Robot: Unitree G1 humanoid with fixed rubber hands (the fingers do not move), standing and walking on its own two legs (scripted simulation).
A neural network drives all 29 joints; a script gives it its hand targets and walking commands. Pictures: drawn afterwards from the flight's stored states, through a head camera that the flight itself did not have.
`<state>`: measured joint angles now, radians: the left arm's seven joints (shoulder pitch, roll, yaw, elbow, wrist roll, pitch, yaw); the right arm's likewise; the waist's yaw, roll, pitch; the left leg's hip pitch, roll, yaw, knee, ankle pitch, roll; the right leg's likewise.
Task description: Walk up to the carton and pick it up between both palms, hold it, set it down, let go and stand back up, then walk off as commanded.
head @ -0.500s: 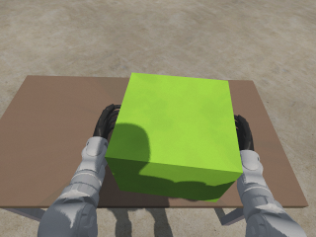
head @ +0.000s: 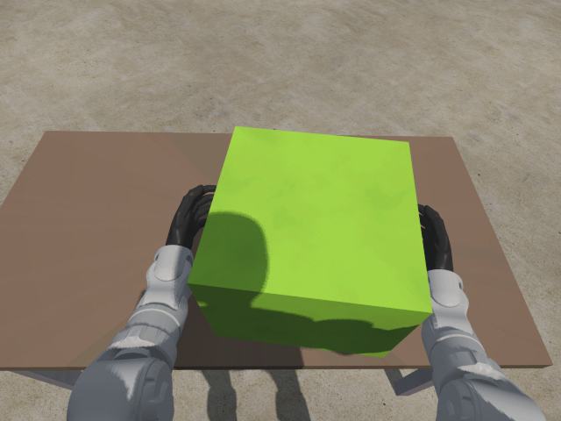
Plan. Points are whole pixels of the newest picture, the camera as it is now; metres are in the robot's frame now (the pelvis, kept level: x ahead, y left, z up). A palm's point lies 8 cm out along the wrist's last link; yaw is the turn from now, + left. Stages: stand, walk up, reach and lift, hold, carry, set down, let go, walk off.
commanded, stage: set down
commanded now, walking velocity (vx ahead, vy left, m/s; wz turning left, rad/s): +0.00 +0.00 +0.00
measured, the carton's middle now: (309, 241) +0.41 -0.03 -0.03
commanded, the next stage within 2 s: none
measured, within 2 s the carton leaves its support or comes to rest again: neither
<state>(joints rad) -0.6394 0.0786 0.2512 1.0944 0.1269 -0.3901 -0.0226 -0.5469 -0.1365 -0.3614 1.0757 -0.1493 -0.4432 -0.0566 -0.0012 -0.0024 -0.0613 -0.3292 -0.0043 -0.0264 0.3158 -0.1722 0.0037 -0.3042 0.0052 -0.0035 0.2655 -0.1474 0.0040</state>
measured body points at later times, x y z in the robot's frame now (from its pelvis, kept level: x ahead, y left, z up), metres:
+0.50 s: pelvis +0.00 +0.00 +0.00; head +0.07 +0.00 +0.44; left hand +0.40 +0.16 +0.02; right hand +0.37 -0.22 +0.01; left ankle -0.02 +0.11 -0.75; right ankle -0.02 -0.12 -0.75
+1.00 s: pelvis -0.04 +0.01 -0.02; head +0.03 +0.02 +0.43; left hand +0.38 +0.17 +0.00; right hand +0.35 -0.23 -0.01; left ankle -0.02 +0.12 -0.75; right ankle -0.02 -0.12 -0.75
